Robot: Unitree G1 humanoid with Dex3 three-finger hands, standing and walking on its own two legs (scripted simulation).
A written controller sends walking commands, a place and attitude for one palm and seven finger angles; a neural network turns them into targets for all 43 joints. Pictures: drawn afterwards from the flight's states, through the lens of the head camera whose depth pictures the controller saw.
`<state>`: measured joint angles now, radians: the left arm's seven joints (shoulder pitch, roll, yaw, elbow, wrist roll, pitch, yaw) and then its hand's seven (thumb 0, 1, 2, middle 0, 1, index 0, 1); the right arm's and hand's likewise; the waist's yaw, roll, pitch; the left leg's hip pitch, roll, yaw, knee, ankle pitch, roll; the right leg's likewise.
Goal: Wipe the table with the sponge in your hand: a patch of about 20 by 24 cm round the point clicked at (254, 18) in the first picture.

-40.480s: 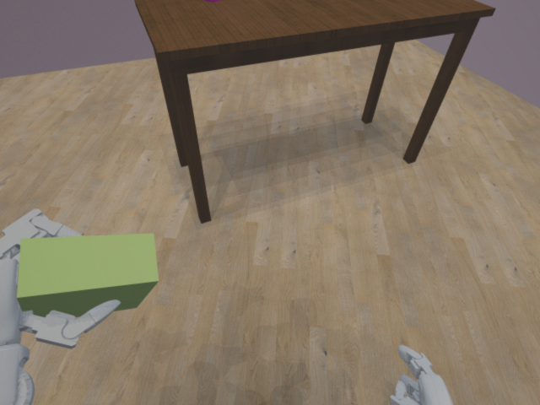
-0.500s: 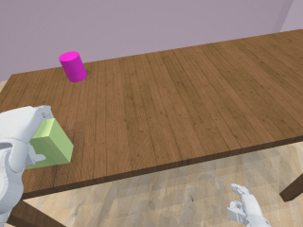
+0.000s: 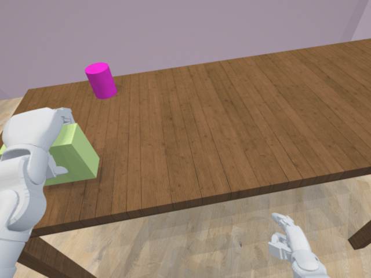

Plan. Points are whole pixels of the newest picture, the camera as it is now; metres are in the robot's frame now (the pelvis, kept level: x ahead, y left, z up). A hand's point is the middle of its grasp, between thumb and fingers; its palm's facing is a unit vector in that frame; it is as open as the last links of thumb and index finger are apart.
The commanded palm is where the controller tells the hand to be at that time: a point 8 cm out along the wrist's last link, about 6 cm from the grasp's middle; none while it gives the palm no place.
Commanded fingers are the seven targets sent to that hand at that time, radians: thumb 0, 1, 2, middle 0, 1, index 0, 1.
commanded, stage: lift the sponge slowly off the table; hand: left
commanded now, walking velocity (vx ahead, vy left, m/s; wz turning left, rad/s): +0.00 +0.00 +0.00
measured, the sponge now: (60, 162) +0.27 +0.32 +0.13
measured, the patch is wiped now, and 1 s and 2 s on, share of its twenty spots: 1.00 1.00 1.00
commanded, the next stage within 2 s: bring the sponge back beside the body in 1.04 s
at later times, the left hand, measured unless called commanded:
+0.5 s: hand (47, 132) +0.28 +0.31 +0.21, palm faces +0.11 -0.02 -0.99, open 9.5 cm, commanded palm +0.23 +0.31 +0.28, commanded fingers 0.00 0.10 1.30 -1.20 -1.60 -1.20 -1.60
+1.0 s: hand (44, 117) +0.28 +0.30 +0.24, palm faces +0.14 +0.00 -0.99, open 9.5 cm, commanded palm +0.23 +0.31 +0.31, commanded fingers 0.00 0.10 1.30 -1.20 -1.60 -1.20 -1.60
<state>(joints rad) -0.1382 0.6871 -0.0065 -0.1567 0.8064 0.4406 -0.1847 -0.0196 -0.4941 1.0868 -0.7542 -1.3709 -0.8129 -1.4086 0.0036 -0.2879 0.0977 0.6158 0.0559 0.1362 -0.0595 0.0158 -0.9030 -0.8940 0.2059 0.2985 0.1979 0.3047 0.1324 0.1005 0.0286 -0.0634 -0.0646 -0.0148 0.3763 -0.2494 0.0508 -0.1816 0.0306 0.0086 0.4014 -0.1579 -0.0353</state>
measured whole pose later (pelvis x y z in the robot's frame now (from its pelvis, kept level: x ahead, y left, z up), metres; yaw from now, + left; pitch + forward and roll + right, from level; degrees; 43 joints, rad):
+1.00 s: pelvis +0.01 -0.01 +0.00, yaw +0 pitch -2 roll +0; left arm -0.25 0.79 0.04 -0.26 0.77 0.52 -0.34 -0.02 -0.49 1.08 -0.76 -1.37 -0.81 -1.41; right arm 0.01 -0.31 0.11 0.58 0.07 0.16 -0.05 0.02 -0.90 -0.89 0.20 0.30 0.20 0.30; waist 0.14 0.12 0.02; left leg -0.08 -0.06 -0.02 0.38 -0.26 0.04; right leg -0.20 0.03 0.00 0.41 -0.17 -0.04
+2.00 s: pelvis -0.01 -0.01 +0.00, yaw -1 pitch -4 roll +1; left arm -0.02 0.79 0.10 -0.50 0.71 0.51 -0.28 -0.02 -0.50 1.08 -0.76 -1.37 -0.81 -1.41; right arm 0.00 -0.30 0.11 0.58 0.06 0.16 -0.06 0.02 -0.90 -0.89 0.20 0.30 0.19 0.30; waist 0.17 0.12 0.03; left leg -0.08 -0.06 -0.01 0.42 -0.26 0.04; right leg -0.20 0.04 0.01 0.44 -0.16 -0.04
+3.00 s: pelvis -0.02 -0.01 -0.01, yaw +0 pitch -1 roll -1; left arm 0.22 0.56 0.35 -0.63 0.00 0.19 0.03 -0.02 -0.50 1.08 -0.76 -1.37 -0.82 -1.41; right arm 0.11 -0.24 0.11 0.49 0.05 0.12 -0.05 0.01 -0.90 -0.89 0.21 0.30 0.20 0.30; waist 0.05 0.05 -0.01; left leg -0.23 -0.02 -0.02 0.55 -0.29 0.03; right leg -0.31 0.06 -0.02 0.48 -0.15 -0.05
